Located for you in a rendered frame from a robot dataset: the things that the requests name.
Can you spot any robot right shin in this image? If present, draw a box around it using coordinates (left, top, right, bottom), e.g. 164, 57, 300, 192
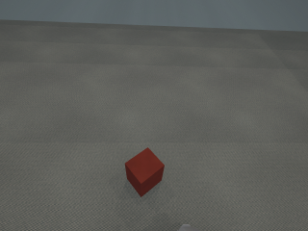
180, 224, 191, 229

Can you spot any carton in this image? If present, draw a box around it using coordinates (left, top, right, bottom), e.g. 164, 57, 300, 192
125, 147, 165, 197

